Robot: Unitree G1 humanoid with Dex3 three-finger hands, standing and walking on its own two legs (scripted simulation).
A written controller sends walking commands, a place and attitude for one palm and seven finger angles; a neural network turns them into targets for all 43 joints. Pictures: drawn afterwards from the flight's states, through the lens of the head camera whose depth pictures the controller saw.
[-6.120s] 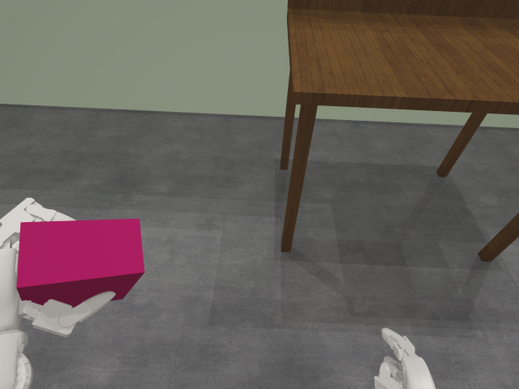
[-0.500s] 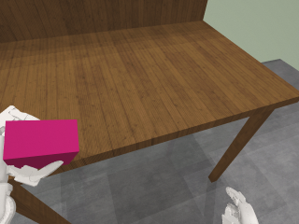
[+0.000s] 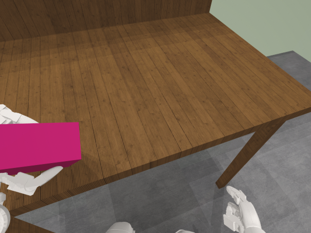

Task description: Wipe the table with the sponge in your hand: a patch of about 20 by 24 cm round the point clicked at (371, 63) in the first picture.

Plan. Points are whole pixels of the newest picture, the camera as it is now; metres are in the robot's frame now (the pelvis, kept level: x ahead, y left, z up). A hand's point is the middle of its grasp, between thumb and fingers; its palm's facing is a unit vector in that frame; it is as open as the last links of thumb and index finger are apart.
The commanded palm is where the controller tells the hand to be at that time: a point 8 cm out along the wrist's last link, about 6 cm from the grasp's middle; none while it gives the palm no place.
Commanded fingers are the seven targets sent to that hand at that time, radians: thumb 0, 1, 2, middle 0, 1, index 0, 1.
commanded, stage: come to a stop and stand still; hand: left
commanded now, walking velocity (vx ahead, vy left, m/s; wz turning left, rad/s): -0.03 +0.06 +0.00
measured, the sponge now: (50, 149) +0.22 +0.22 +0.17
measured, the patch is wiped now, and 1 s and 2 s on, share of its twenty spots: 0.00 0.00 0.05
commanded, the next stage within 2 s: look again from close up in 0.96 s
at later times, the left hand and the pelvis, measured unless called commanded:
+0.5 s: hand (16, 130) +0.25 +0.30 +0.17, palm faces +0.43 -0.82 -0.37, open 10.4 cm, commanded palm +0.20 +0.33 +0.19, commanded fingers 0.00 0.10 1.30 -1.20 -1.60 -1.20 -1.60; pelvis +0.05 +0.04 +0.02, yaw +1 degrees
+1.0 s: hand (16, 116) +0.28 +0.31 +0.17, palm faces +0.42 -0.83 -0.38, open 10.4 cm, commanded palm +0.23 +0.34 +0.19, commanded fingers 0.00 0.10 1.30 -1.20 -1.60 -1.20 -1.60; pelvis +0.08 +0.06 +0.02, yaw +1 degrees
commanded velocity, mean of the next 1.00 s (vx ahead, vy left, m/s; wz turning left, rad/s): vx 0.00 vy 0.00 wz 0.00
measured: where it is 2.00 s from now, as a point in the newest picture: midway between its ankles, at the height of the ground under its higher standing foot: outside the picture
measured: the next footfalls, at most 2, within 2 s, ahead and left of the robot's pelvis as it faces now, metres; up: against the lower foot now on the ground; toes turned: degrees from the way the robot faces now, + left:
left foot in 0.08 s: +0.08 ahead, +0.14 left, +0.00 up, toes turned +1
